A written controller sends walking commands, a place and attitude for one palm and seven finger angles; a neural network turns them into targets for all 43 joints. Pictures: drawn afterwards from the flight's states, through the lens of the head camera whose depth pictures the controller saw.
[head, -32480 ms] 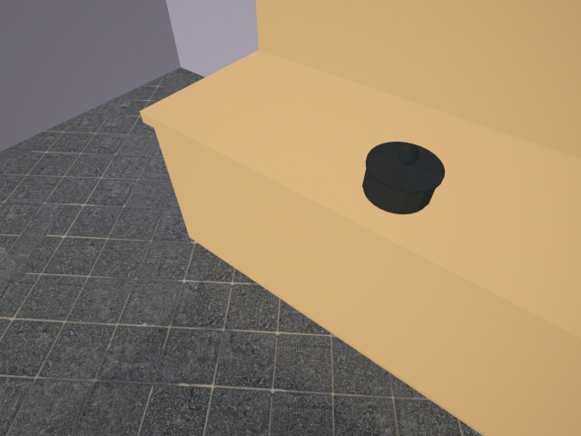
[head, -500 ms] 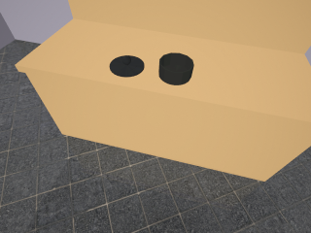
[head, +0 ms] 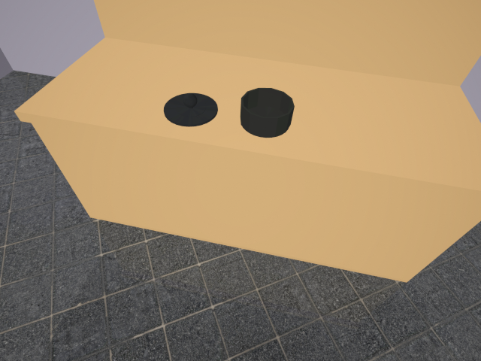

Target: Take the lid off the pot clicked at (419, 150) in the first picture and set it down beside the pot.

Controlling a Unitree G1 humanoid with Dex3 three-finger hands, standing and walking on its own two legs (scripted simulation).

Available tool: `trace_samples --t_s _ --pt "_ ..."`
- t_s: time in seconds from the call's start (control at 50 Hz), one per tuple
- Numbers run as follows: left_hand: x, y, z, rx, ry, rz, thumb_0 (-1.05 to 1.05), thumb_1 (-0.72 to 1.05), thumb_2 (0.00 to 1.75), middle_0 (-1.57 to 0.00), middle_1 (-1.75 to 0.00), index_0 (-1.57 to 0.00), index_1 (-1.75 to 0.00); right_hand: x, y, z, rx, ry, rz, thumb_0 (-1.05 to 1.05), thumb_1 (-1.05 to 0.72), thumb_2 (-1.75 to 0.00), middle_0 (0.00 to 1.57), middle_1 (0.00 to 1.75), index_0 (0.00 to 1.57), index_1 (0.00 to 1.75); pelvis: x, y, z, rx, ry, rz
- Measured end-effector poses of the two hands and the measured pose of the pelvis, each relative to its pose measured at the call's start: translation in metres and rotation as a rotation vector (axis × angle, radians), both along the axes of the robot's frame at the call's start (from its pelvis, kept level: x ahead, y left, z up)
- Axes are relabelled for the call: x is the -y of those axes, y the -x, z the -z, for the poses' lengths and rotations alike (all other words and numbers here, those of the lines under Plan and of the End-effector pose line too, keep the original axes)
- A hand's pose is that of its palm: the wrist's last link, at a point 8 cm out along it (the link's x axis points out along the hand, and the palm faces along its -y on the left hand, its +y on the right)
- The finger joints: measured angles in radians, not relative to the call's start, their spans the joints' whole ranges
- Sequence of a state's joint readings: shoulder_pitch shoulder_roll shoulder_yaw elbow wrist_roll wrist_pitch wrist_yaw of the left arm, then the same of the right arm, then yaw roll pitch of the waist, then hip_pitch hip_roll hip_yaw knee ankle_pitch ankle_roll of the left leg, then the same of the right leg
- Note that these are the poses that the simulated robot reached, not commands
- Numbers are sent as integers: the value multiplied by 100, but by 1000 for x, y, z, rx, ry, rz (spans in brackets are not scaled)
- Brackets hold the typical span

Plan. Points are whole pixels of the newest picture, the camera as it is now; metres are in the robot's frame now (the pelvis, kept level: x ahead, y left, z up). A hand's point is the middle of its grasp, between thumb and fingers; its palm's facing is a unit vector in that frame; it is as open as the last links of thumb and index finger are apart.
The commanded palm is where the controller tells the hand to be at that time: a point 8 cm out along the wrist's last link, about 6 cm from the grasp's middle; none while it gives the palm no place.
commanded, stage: let the arm hang, fingers relaxed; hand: left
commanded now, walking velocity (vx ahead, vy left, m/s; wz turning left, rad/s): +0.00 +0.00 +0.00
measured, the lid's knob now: (190, 100) +0.87 +0.19 -0.07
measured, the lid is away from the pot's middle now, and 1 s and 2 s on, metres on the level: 0.25 0.25 0.25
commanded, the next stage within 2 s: look to check the result in 0.48 s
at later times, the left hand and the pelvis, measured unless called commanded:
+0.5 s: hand out of the picture +0.02 +0.17 -0.18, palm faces +0.05 -0.98 -0.19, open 7.3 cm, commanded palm none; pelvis +0.02 +0.00 +0.00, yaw +0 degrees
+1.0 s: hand out of the picture +0.05 +0.17 -0.18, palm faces +0.04 -0.98 -0.20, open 7.3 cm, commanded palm none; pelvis +0.03 +0.00 -0.01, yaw +0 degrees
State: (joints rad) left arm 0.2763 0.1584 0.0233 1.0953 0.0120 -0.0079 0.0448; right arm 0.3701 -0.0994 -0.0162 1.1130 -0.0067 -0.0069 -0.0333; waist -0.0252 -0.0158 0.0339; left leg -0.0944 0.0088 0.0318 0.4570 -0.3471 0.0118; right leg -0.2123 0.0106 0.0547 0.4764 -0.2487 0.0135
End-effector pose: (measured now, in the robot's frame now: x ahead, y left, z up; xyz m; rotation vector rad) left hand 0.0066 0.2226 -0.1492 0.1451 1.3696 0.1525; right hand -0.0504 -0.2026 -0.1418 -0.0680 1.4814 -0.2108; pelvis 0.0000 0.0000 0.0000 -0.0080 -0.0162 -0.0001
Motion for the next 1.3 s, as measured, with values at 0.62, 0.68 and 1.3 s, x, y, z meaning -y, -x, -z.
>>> trace_samples --t_s 0.62,0.68,1.3 --pt "4 -20 3 4 -4 -22 1 93 90 -20 -30 -19 -29 15 -54 4 71 28 -29 1 -90 -90 20 30 20 30 5 -20 4 -1 2 -2" --pt "3 -24 3 12 -8 -20 1 93 90 -20 -30 -19 -29 16 -53 4 65 27 -27 1 -90 -90 20 30 20 30 5 -21 5 -2 2 -3" --pt "-1 -41 3 32 -12 -19 0 93 90 -20 -30 -20 -29 13 -58 6 58 28 -19 1 -90 -90 20 30 20 30 3 -30 6 -3 3 -1"
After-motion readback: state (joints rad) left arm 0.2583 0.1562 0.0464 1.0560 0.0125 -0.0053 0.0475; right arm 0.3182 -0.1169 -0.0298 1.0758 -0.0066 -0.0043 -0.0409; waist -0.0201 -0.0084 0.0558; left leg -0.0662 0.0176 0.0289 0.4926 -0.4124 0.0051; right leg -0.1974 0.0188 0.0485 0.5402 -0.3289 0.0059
